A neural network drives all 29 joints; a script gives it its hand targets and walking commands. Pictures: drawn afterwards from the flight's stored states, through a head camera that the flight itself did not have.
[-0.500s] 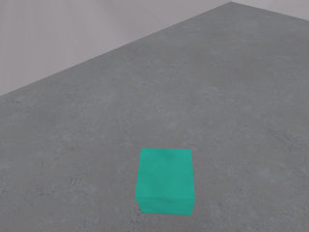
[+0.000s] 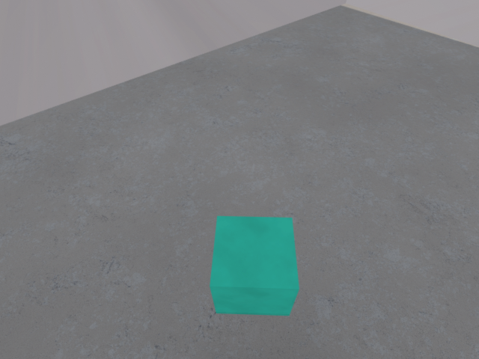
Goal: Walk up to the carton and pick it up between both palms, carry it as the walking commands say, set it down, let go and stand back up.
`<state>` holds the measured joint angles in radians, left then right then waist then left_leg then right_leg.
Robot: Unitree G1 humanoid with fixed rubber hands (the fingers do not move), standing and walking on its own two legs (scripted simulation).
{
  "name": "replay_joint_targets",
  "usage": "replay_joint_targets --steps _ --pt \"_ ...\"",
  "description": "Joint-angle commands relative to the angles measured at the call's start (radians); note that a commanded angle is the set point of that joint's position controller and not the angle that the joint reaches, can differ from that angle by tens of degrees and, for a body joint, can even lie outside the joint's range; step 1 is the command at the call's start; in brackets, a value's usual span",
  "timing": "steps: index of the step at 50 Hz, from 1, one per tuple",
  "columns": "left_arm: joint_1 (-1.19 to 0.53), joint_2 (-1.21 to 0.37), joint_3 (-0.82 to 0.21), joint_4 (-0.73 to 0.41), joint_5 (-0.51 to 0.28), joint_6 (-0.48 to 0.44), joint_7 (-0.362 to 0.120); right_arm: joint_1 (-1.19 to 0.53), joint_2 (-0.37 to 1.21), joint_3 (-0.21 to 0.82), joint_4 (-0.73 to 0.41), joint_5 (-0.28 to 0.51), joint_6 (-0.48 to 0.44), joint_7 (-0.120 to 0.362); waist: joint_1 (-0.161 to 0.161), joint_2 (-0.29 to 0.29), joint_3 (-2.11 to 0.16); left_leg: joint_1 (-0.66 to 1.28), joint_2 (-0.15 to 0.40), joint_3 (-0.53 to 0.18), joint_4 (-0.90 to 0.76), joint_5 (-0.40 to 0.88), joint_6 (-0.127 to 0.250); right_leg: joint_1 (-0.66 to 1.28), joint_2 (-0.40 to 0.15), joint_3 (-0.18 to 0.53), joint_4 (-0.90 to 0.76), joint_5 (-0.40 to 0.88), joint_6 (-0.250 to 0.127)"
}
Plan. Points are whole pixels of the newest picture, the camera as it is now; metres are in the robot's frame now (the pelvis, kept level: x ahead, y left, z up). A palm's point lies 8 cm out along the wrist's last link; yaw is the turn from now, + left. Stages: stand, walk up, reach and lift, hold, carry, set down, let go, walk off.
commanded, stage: walk up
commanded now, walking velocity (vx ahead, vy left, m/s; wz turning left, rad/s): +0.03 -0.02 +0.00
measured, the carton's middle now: (253, 266) +0.56 -0.01 -0.63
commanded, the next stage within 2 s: none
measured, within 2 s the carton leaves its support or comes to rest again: neither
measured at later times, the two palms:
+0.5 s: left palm out of the picture +0.01 +0.20 -0.13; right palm out of the picture +0.05 -0.30 -0.15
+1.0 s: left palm out of the picture +0.11 +0.24 -0.14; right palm (391, 346) +0.17 -0.25 -0.13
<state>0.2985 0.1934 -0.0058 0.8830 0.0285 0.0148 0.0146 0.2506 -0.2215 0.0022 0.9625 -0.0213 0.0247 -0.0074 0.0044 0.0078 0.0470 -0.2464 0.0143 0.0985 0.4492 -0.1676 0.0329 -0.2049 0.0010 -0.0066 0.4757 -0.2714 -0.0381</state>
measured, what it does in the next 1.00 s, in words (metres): walks ahead: left foot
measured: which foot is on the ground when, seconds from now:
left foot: down 0.00-0.46, up 0.48-0.86, down 0.88-1.00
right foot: down 0.00-0.90, up 0.92-1.00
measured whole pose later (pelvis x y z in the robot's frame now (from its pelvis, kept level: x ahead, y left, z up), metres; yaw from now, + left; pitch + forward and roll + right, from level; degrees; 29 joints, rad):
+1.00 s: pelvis +0.12 +0.00 +0.00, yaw +0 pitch +1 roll -2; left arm 0.37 0.19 0.02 0.88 0.00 0.01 0.03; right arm 0.20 -0.22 0.00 0.96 -0.01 0.00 0.00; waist 0.00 0.00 0.07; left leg -0.37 0.03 0.07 0.51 -0.17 0.05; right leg -0.19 -0.02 0.01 0.72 -0.53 0.01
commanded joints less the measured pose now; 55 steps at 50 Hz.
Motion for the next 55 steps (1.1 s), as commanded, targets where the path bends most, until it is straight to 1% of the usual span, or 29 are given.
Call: replay_joint_targets --steps 1,3,4,11,12,14,16,17,18,20,21,22,24,26,29,30,32,36,38,40,42,43,44,46,48,49,51,53,55 --pt "0.092 0.085 0.015 0.056 0.005 -0.006 -0.006 -0.038 -0.12 -0.054 -0.051 -0.009 -0.015 0.003 0.044 0.011 0.035 -0.053 0.173 -0.194 -0.224 -0.343 0.016 -0.016 -0.051 0.062 -0.143 -0.135 -0.002" --pt "0.073 0.092 0.02 0.041 0.003 -0.003 0.003 -0.019 -0.108 -0.048 -0.042 -0.007 -0.019 0.0 0.035 -0.009 0.057 -0.089 0.164 -0.211 -0.243 -0.332 0.018 -0.021 -0.04 0.074 -0.13 -0.154 -0.005" --pt "0.081 0.09 0.022 0.035 0.0 -0.002 -0.001 -0.02 -0.122 -0.056 -0.041 -0.011 -0.022 0.005 0.036 0.084 0.025 -0.094 0.17 -0.214 -0.25 -0.366 0.012 -0.004 -0.033 0.054 -0.114 -0.13 0.005" --pt "0.047 0.152 0.058 0.015 0.009 0.011 -0.013 0.0 -0.161 -0.096 -0.056 -0.016 0.005 -0.011 0.0 -0.085 0.096 -0.023 0.204 -0.187 -0.092 -0.341 0.031 -0.2 -0.065 0.088 -0.08 -0.195 0.015" --pt "0.064 0.151 0.061 0.007 0.008 0.014 -0.025 0.086 -0.215 -0.117 -0.051 -0.015 0.006 -0.017 0.008 -0.029 0.005 -0.01 0.284 -0.324 -0.168 -0.516 0.055 -0.182 -0.053 0.068 0.045 -0.259 0.011" --pt "0.103 0.117 0.069 0.0 0.004 0.017 -0.024 -0.018 -0.222 -0.12 -0.094 -0.013 0.006 -0.026 0.034 0.13 0.014 -0.128 0.392 -0.358 -0.258 -0.487 0.112 -0.107 -0.017 -0.015 0.248 -0.115 0.04" --pt "0.125 0.121 0.072 0.004 0.008 0.033 -0.043 -0.02 -0.247 -0.135 -0.074 -0.012 0.012 -0.031 0.052 0.147 -0.005 -0.195 0.445 -0.378 -0.35 -0.589 0.11 -0.113 -0.033 -0.01 0.441 -0.186 0.054" --pt "0.141 0.119 0.069 -0.002 -0.001 0.037 -0.05 -0.121 -0.239 -0.131 -0.104 -0.013 0.015 -0.029 0.081 0.23 0.016 -0.265 0.402 -0.307 -0.315 -0.542 0.087 -0.072 -0.051 0.038 0.419 -0.156 0.047" --pt "0.122 0.108 0.064 0.028 -0.001 0.029 -0.038 -0.169 -0.218 -0.126 -0.12 -0.009 0.013 -0.022 0.092 0.13 0.041 -0.318 0.327 -0.249 -0.28 -0.472 0.047 0.024 -0.059 0.027 0.288 -0.156 0.034" --pt "0.292 0.088 0.052 0.085 -0.003 0.005 -0.036 -0.281 -0.196 -0.12 -0.131 0.002 0.016 -0.009 0.175 0.135 0.055 -0.468 0.171 -0.095 -0.124 -0.518 -0.038 0.206 -0.038 0.046 -0.035 -0.172 0.0" --pt "0.353 0.171 0.072 0.09 0.012 -0.018 -0.017 -0.251 -0.106 -0.089 -0.136 0.004 0.008 0.007 0.178 -0.159 0.069 -0.447 -0.002 0.038 0.247 -0.347 -0.092 0.15 -0.231 0.367 -0.386 -0.48 -0.066" --pt "0.266 0.21 0.069 0.069 0.01 -0.029 0.004 -0.213 -0.065 -0.069 -0.103 -0.013 0.006 0.003 0.131 -0.186 0.154 -0.487 -0.003 -0.074 0.489 -0.251 -0.071 0.06 -0.371 0.571 -0.424 -0.429 -0.045" --pt "0.111 0.177 0.063 0.01 0.025 -0.054 0.015 -0.09 -0.081 -0.075 -0.069 0.014 0.003 0.007 0.028 -0.046 0.112 -0.308 0.021 -0.136 0.481 -0.243 -0.054 -0.031 -0.365 0.425 -0.342 0.027 -0.037" --pt "0.215 0.192 0.083 0.054 -0.002 -0.068 0.018 -0.104 -0.1 -0.081 -0.076 0.01 -0.005 0.031 0.082 -0.129 0.02 -0.46 0.048 -0.132 0.523 -0.159 -0.043 0.239 -0.322 0.369 -0.321 -0.065 -0.08" --pt "0.246 0.188 0.083 0.064 0.008 -0.073 0.022 -0.172 -0.099 -0.08 -0.095 0.008 -0.013 0.033 0.092 -0.104 0.066 -0.45 0.071 -0.126 0.465 -0.123 -0.043 0.223 -0.31 0.345 -0.343 -0.103 -0.125" --pt "0.214 0.176 0.078 0.05 0.009 -0.077 0.021 -0.162 -0.09 -0.079 -0.082 0.005 -0.015 0.041 0.088 -0.169 0.122 -0.458 0.07 -0.098 0.453 -0.105 -0.056 0.179 -0.329 0.305 -0.334 0.048 -0.122" --pt "0.278 0.181 0.081 0.044 0.007 -0.08 0.025 -0.158 -0.093 -0.084 -0.085 0.002 0.001 0.042 0.092 -0.111 0.143 -0.487 0.065 -0.107 0.449 -0.097 -0.076 0.225 -0.341 0.285 -0.26 0.345 -0.104" --pt "0.313 0.178 0.084 0.068 0.008 -0.081 0.025 -0.196 -0.063 -0.059 -0.104 0.007 -0.007 0.05 0.099 -0.136 0.145 -0.403 0.066 -0.086 0.267 -0.099 -0.071 0.231 -0.328 0.222 -0.237 0.472 -0.112" --pt "0.3 0.173 0.08 0.069 0.0 -0.077 0.028 -0.202 -0.039 -0.046 -0.113 0.0 -0.007 0.055 0.109 -0.199 0.112 -0.371 0.04 -0.053 0.18 -0.101 -0.065 0.293 -0.296 0.144 -0.155 0.776 -0.096" --pt "0.195 0.167 0.078 0.013 -0.002 -0.064 0.036 -0.058 -0.052 -0.051 -0.069 0.015 0.001 0.026 0.023 -0.258 0.047 -0.12 -0.034 -0.008 0.124 -0.139 -0.049 0.202 -0.271 0.079 -0.002 1.26 -0.063" --pt "0.201 0.104 0.063 0.022 -0.04 -0.047 0.02 0.119 -0.121 -0.052 -0.025 0.004 -0.045 0.015 -0.024 -0.101 -0.119 0.258 0.102 -0.109 -0.098 0.471 -0.041 0.031 -0.087 0.006 0.177 0.484 0.008" --pt "0.256 0.025 0.048 0.015 -0.045 -0.038 0.023 0.16 -0.185 -0.074 -0.005 -0.001 -0.048 0.003 0.007 0.154 -0.15 0.329 0.317 -0.281 -0.023 0.942 -0.003 -0.088 -0.015 -0.024 0.24 -0.14 0.034" --pt "0.258 0.052 0.055 0.006 -0.059 -0.02 0.028 0.146 -0.186 -0.065 -0.009 0.021 -0.041 -0.002 -0.008 0.226 -0.227 0.319 0.376 -0.329 -0.012 1.028 0.072 -0.052 -0.004 0.032 0.36 -0.317 0.035" --pt "0.2 0.036 0.04 -0.004 -0.041 0.004 0.027 0.086 -0.121 -0.048 -0.012 0.009 -0.029 -0.014 -0.005 0.117 -0.154 0.217 0.337 -0.264 -0.085 0.725 0.105 -0.059 -0.013 0.037 0.395 -0.329 0.035" --pt "0.185 0.067 0.043 0.005 -0.02 0.015 0.017 0.006 -0.12 -0.045 -0.031 0.012 -0.021 -0.02 0.0 0.164 -0.136 0.16 0.284 -0.238 -0.122 0.521 0.098 -0.039 -0.026 0.034 0.323 -0.279 0.025" --pt "0.16 0.069 0.039 -0.003 -0.013 0.019 0.015 0.01 -0.127 -0.039 -0.031 0.009 -0.019 -0.023 -0.004 0.2 -0.117 0.188 0.287 -0.253 -0.124 0.547 0.087 -0.083 -0.006 0.016 0.329 -0.284 0.024" --pt "0.152 0.067 0.04 0.007 -0.019 0.016 0.021 0.048 -0.123 -0.046 -0.009 0.009 -0.018 -0.034 -0.006 0.101 -0.165 0.23 0.266 -0.243 -0.086 0.627 0.08 -0.095 -0.023 0.021 0.248 -0.28 0.041" --pt "0.112 0.059 0.042 0.012 -0.012 0.019 0.018 0.01 -0.123 -0.051 -0.02 0.01 -0.019 -0.031 0.003 0.145 -0.164 0.16 0.281 -0.247 -0.132 0.491 0.098 -0.073 -0.039 0.016 0.248 -0.217 0.04" --pt "0.089 0.097 0.057 0.009 -0.015 0.047 0.022 0.014 -0.177 -0.076 -0.041 0.012 -0.009 -0.043 -0.027 0.155 -0.115 0.111 0.351 -0.271 -0.089 0.738 0.154 -0.146 0.021 -0.006 0.462 -0.271 0.058"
